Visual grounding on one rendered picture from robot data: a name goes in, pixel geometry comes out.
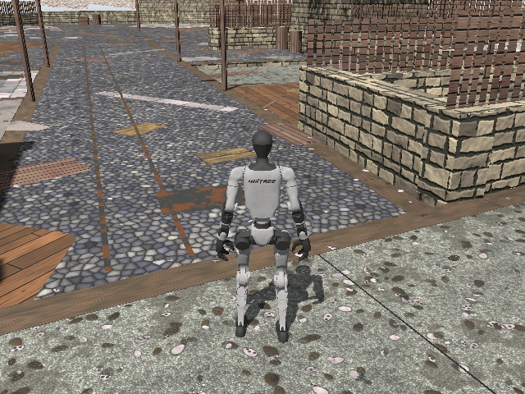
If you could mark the left robot hand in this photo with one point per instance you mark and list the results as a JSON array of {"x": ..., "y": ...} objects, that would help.
[{"x": 220, "y": 249}]

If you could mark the right robot forearm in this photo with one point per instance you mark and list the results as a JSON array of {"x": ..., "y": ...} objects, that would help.
[{"x": 300, "y": 223}]

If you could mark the robot right upper arm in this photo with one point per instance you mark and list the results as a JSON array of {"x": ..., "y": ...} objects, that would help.
[{"x": 287, "y": 173}]

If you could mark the robot left shin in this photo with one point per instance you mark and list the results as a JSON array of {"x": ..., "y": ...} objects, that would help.
[{"x": 241, "y": 298}]

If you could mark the robot left upper arm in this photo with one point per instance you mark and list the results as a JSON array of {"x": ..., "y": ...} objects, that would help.
[{"x": 236, "y": 174}]

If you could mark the robot left thigh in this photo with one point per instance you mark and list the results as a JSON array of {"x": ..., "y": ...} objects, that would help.
[{"x": 242, "y": 249}]

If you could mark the left robot forearm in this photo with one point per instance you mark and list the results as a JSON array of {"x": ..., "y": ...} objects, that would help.
[{"x": 225, "y": 224}]

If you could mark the right robot hand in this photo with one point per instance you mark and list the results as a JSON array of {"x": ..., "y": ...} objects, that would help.
[{"x": 306, "y": 247}]

